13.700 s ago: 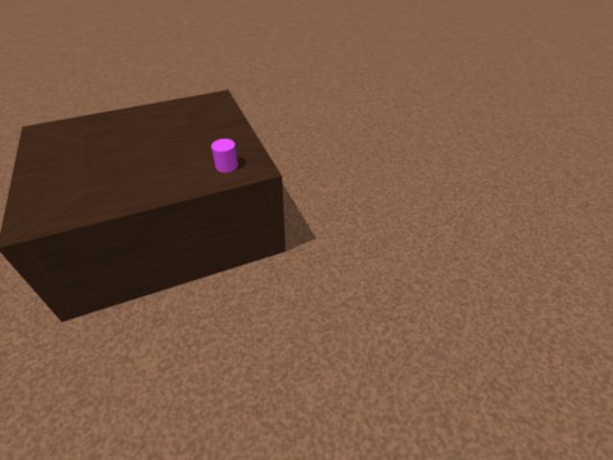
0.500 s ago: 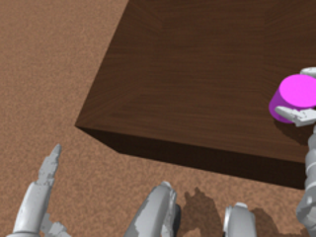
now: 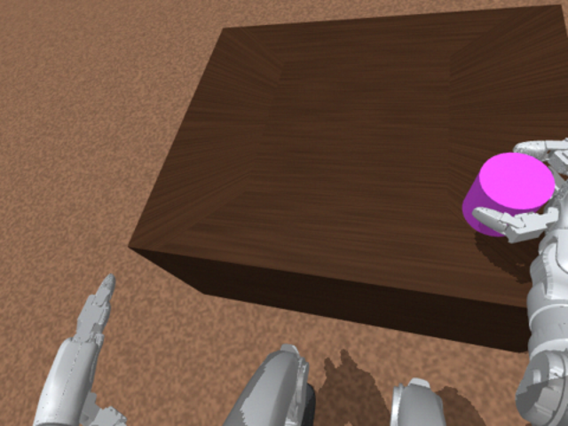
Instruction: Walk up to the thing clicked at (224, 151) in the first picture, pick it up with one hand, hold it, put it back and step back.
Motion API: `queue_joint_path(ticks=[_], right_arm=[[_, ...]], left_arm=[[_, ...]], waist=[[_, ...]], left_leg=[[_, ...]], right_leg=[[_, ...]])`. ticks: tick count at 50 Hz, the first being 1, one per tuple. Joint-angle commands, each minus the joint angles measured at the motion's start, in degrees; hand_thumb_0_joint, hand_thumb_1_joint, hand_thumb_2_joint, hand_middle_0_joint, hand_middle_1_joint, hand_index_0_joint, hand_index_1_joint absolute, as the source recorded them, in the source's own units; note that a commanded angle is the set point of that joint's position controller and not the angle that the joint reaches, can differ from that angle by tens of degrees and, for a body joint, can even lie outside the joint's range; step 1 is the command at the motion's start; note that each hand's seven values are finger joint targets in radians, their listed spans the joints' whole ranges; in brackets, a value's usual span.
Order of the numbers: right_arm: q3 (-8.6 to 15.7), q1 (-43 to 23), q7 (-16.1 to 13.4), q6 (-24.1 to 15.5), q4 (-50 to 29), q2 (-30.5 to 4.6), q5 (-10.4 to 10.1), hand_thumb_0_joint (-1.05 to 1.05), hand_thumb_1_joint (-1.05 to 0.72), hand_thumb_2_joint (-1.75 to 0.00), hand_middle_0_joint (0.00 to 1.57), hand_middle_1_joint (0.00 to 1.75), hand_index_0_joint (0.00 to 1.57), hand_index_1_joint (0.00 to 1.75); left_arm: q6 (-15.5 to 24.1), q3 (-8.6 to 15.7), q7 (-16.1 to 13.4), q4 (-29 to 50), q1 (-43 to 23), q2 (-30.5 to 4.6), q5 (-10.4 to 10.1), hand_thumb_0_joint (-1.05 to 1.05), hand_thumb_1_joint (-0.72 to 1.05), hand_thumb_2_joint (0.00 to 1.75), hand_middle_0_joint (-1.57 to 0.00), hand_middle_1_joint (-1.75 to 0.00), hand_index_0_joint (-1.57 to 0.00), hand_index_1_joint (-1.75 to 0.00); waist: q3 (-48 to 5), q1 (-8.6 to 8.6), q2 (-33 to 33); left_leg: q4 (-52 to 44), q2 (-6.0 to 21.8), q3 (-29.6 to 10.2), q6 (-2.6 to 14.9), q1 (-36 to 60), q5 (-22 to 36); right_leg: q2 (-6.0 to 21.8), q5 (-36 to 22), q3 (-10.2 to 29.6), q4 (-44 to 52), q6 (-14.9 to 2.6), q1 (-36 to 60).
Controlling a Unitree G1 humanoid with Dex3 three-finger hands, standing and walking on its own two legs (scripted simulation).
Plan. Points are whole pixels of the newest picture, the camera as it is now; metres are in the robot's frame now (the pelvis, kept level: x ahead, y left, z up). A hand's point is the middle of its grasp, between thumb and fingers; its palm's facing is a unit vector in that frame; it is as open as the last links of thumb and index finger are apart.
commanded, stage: lift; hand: right
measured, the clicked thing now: (503, 196) +0.49 -0.20 -0.04
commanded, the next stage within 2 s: hold in 1.34 s
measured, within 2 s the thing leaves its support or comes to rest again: neither
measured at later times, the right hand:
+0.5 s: hand (557, 209) +0.41 -0.21 +0.06, palm faces +0.23 +0.97 -0.01, open 11.5 cm
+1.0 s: hand (557, 220) +0.37 -0.19 +0.11, palm faces +0.23 +0.97 +0.00, open 11.5 cm
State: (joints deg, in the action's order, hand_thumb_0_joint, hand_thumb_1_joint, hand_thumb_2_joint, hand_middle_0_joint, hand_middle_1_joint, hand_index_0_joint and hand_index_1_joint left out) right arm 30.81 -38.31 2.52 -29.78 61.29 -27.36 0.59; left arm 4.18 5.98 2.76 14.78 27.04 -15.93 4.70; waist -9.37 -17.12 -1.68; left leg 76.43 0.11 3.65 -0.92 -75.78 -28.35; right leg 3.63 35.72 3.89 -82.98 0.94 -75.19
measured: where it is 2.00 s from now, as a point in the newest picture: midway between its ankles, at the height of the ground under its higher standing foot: outside the picture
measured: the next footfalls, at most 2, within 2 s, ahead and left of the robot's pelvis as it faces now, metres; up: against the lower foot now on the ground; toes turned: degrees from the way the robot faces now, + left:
none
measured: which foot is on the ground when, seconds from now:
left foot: down 0.00-1.00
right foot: down 0.00-1.00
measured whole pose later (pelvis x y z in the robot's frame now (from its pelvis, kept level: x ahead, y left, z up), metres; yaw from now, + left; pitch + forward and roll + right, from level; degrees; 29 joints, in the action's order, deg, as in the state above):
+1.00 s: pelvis +0.02 +0.00 +0.08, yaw -2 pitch +13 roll +1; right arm 14.7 -12.8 -0.9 -21.6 31.7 -9.9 -6.0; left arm 1.6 5.1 -0.7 -5.8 24.9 -12.0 1.1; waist -6.5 -4.7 -0.9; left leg 57.5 1.5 0.8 -1.3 -46.8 -23.7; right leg 2.0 28.8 0.1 -60.0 0.6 -44.2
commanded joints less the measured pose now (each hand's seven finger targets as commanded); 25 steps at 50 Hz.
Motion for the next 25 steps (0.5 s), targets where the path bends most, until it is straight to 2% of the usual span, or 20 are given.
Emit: queue_joint_path(ticks=[1, 2, 4, 5, 6, 8, 9, 10, 11, 12, 13, 14, 15, 18, 19, 20, 21, 23, 24, 25], right_arm=[[0.52, -20.98, -0.22, -5.16, -16.90, -12.75, -0.93, 0.00, -0.06, -1.23, 1.19, 1.36, 1.24, 1.36], [-0.48, -20.91, -0.44, -5.15, -19.32, -10.51, -1.25, 0.00, -0.05, -1.25, 1.21, 1.38, 1.26, 1.38], [-1.32, -20.49, -0.78, -5.01, -20.92, -9.12, -1.70, 0.00, -0.03, -1.25, 1.20, 1.38, 1.25, 1.38], [-1.22, -19.99, -1.19, -4.95, -22.36, -8.74, -1.81, 0.00, -0.04, -1.25, 1.21, 1.38, 1.26, 1.38], [-2.99, -16.49, -1.05, -4.28, -19.10, -5.96, -1.97, 0.00, -0.08, -1.25, 1.22, 1.38, 1.26, 1.38], [-3.65, -16.00, -0.89, -3.87, -22.52, -5.90, -2.35, 0.00, -0.08, -1.27, 1.23, 1.40, 1.28, 1.40], [-1.74, -16.13, -1.29, -3.70, -25.36, -9.04, -2.19, 0.00, -0.06, -1.25, 1.21, 1.38, 1.26, 1.38], [-3.75, -14.52, -1.24, -3.25, -25.03, -6.06, -2.21, 0.00, -0.04, -1.26, 1.22, 1.39, 1.27, 1.40], [-4.78, -13.52, -1.28, -2.75, -24.36, -3.09, -3.04, 0.00, -0.05, -1.26, 1.21, 1.39, 1.26, 1.39], [-6.51, -12.88, -1.14, -2.49, -25.40, -0.42, -3.56, 0.00, -0.04, -1.26, 1.21, 1.39, 1.26, 1.39], [-6.36, -9.36, -1.09, -1.86, -21.57, 0.83, -4.04, 0.00, -0.04, -1.26, 1.21, 1.39, 1.26, 1.39], [-6.66, -9.87, -1.21, -1.93, -25.86, 0.53, -4.23, 0.00, -0.06, -1.25, 1.21, 1.38, 1.26, 1.38], [-5.60, -10.49, -1.38, -2.00, -28.10, -2.16, -3.94, 0.00, -0.05, -1.26, 1.22, 1.39, 1.27, 1.39], [-9.49, -6.99, -1.26, -1.13, -28.74, 3.67, -4.44, 0.00, -0.04, -1.26, 1.21, 1.39, 1.27, 1.39], [-7.47, -8.60, -1.63, -1.27, -30.04, 1.38, -4.87, 0.00, -0.06, -1.25, 1.21, 1.38, 1.26, 1.38], [-8.81, -6.40, -1.55, -0.92, -28.86, 2.93, -4.70, 0.00, -0.06, -1.26, 1.22, 1.39, 1.28, 1.39], [-9.36, -5.32, -1.29, -0.65, -29.18, 3.88, -4.95, 0.00, -0.06, -1.25, 1.22, 1.39, 1.27, 1.39], [-8.93, -5.03, -1.31, -0.36, -33.41, 2.20, -4.97, 0.00, -0.03, -1.26, 1.22, 1.40, 1.27, 1.40], [-10.66, -4.38, -1.28, -0.14, -34.25, 4.92, -5.13, 0.00, -0.03, -1.26, 1.21, 1.39, 1.27, 1.39], [-10.94, -4.76, -1.45, -0.08, -36.61, 4.85, -5.50, 0.00, -0.04, -1.26, 1.22, 1.40, 1.27, 1.40]], left_arm=[[2.40, 8.18, -1.04, 6.34, 2.84, -9.87, -0.40, 0.00, -0.56, 0.06, -0.04, -0.04, -0.04, -0.05], [2.29, 6.97, -0.96, 6.82, 1.71, -9.04, -0.20, 0.00, -0.56, 0.06, -0.04, -0.04, -0.04, -0.05], [2.40, 7.17, -1.10, 7.78, 1.56, -9.14, -0.56, 0.00, -0.56, 0.06, -0.04, -0.04, -0.04, -0.05], [2.24, 7.01, -1.19, 7.73, 1.98, -8.84, -0.56, 0.00, -0.56, 0.06, -0.04, -0.04, -0.04, -0.05], [2.01, 7.31, -1.17, 6.26, 2.96, -8.75, -0.70, 0.00, -0.56, 0.06, -0.04, -0.04, -0.03, -0.05], [1.62, 7.32, -1.33, 4.03, 3.19, -8.76, -1.02, 0.00, -0.56, 0.06, -0.04, -0.04, -0.03, -0.05], [1.49, 8.82, -1.69, 5.76, 2.71, -10.69, -1.10, 0.00, -0.56, 0.06, -0.04, -0.04, -0.04, -0.05], [1.32, 7.15, -1.61, 4.91, 2.55, -9.06, -0.98, 0.00, -0.56, 0.06, -0.04, -0.04, -0.03, -0.05], [0.99, 7.74, -1.59, 2.68, 3.72, -8.85, -1.16, 0.00, -0.56, 0.06, -0.04, -0.04, -0.04, -0.05], [0.90, 6.38, -1.50, 0.95, 3.58, -7.43, -1.27, 0.00, -0.57, 0.07, -0.04, -0.04, -0.03, -0.05], [0.90, 6.82, -1.48, -1.09, 3.29, -7.36, -1.65, 0.00, -0.57, 0.07, -0.04, -0.04, -0.03, -0.05], [0.98, 7.05, -1.63, -0.68, 2.21, -7.79, -1.78, 0.00, -0.57, 0.07, -0.04, -0.04, -0.03, -0.05], [1.24, 7.98, -1.80, 1.02, 0.72, -8.80, -1.87, 0.00, -0.57, 0.06, -0.04, -0.04, -0.03, -0.05], [1.14, 5.77, -1.81, 0.28, 1.21, -6.75, -2.02, 0.00, -0.57, 0.06, -0.04, -0.04, -0.03, -0.05], [0.78, 6.56, -2.09, -2.95, 2.98, -7.25, -2.16, 0.00, -0.56, 0.06, -0.04, -0.04, -0.03, -0.05], [0.92, 5.16, -2.00, -2.09, 1.50, -6.16, -2.26, 0.00, -0.57, 0.06, -0.04, -0.04, -0.03, -0.05], [0.91, 6.11, -2.11, -3.13, 2.04, -6.31, -2.34, 0.00, -0.56, 0.06, -0.04, -0.04, -0.03, -0.05], [0.69, 6.49, -2.32, -5.01, 2.77, -6.69, -2.44, 0.00, -0.56, 0.05, -0.04, -0.04, -0.03, -0.05], [0.71, 5.23, -2.30, -5.22, 2.58, -5.46, -2.34, 0.00, -0.55, 0.05, -0.04, -0.04, -0.03, -0.04], [0.79, 6.41, -2.49, -5.92, 2.59, -6.16, -2.59, 0.00, -0.55, 0.05, -0.04, -0.04, -0.04, -0.05]], waist=[[-32.02, 3.18, 18.90], [-32.13, 4.10, 18.43], [-32.17, 3.86, 17.08], [-33.07, 4.61, 16.75], [-31.43, 3.83, 15.39], [-30.69, 4.98, 15.76], [-32.84, 5.74, 15.19], [-30.84, 5.81, 14.77], [-28.54, 5.71, 13.29], [-25.96, 6.03, 13.26], [-22.10, 6.70, 12.04], [-23.23, 7.38, 11.43], [-25.23, 7.98, 11.10], [-21.52, 7.67, 7.88], [-20.33, 8.26, 8.17], [-20.12, 8.94, 8.14], [-19.88, 8.35, 7.36], [-20.83, 9.58, 8.12], [-20.87, 9.52, 7.90], [-20.64, 9.71, 7.84]], left_leg=[[-7.75, -2.15, -1.07, 2.28, 20.71, 17.78], [-8.21, -2.13, -1.07, 2.29, 21.94, 17.27], [-9.49, -2.15, -1.00, 2.21, 23.77, 16.53], [-10.12, -2.13, -1.14, 2.13, 25.06, 16.69], [-10.62, -2.23, -0.95, 2.05, 25.54, 17.36], [-11.05, -2.29, -0.80, 2.09, 25.23, 17.91], [-11.61, -2.33, -0.69, 2.04, 26.16, 17.97], [-12.07, -2.28, -0.50, 2.06, 26.72, 18.26], [-12.86, -2.32, -0.40, 1.99, 26.26, 17.51], [-13.13, -2.21, -0.30, 2.15, 25.81, 16.47], [-13.50, -2.18, -0.13, 2.13, 24.91, 15.27], [-14.07, -2.10, -0.15, 2.07, 25.85, 15.16], [-14.64, -1.91, -0.54, 1.96, 27.69, 15.26], [-16.80, -1.71, -0.75, 1.65, 29.99, 14.41], [-17.15, -1.62, -0.93, 1.71, 29.37, 13.39], [-17.44, -1.55, -0.94, 1.68, 30.19, 13.59], [-17.86, -1.47, -1.09, 1.57, 30.52, 14.39], [-18.39, -1.17, -1.58, 1.48, 32.33, 15.32], [-18.63, -1.08, -1.76, 1.45, 32.44, 15.94], [-19.24, -1.07, -1.86, 1.42, 32.73, 15.07]], right_leg=[[-2.12, -24.46, -0.91, 12.75, -0.33, 24.97], [-2.05, -23.73, -0.87, 13.72, -0.31, 25.16], [-2.10, -22.10, -0.85, 15.06, -0.35, 26.18], [-2.15, -22.21, -1.05, 15.64, -0.45, 27.21], [-2.40, -22.36, -1.09, 16.04, -0.59, 26.82], [-2.43, -23.96, -1.10, 17.25, -0.38, 28.25], [-2.29, -24.67, -0.95, 18.04, -0.33, 30.70], [-2.21, -25.51, -0.95, 18.69, -0.29, 31.08], [-2.40, -24.22, -1.16, 19.30, -0.31, 30.62], [-2.32, -23.28, -1.01, 20.33, -0.22, 30.08], [-2.40, -22.00, -1.04, 21.37, -0.21, 28.67], [-2.41, -21.61, -0.95, 22.13, -0.27, 29.92], [-2.48, -20.82, -1.32, 22.30, -0.45, 30.53], [-2.58, -18.35, -1.88, 23.93, -0.74, 29.99], [-2.73, -17.33, -1.97, 24.45, -0.75, 29.74], [-2.88, -17.65, -2.22, 25.13, -0.68, 30.58], [-2.89, -18.25, -2.37, 25.00, -0.89, 30.55], [-3.14, -18.96, -2.88, 25.55, -0.94, 31.65], [-3.19, -19.72, -3.14, 25.51, -0.90, 32.62], [-3.22, -18.45, -3.27, 25.91, -0.97, 32.86]])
